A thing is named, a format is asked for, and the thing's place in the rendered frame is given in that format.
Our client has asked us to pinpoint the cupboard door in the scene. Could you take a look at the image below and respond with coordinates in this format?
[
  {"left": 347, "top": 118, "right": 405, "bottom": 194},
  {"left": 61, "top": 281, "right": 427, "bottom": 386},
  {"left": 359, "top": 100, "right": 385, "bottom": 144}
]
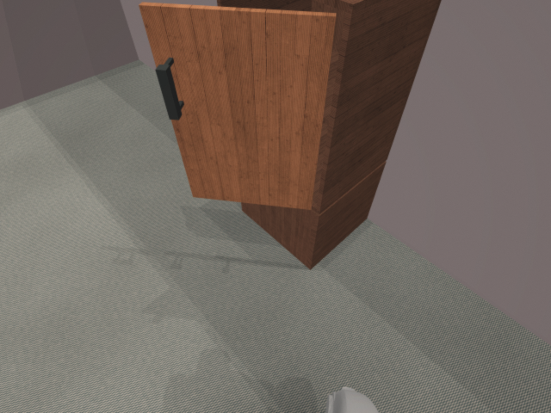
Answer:
[{"left": 139, "top": 2, "right": 337, "bottom": 210}]

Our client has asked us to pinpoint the right robot thigh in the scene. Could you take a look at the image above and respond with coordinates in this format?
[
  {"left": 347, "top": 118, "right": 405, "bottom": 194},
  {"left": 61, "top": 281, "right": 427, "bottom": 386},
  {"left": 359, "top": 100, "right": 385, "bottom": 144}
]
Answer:
[{"left": 325, "top": 390, "right": 379, "bottom": 413}]

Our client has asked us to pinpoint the handle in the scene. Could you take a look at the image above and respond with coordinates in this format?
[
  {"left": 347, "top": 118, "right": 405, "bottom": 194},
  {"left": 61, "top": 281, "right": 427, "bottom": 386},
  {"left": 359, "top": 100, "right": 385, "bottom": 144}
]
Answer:
[{"left": 155, "top": 58, "right": 184, "bottom": 120}]

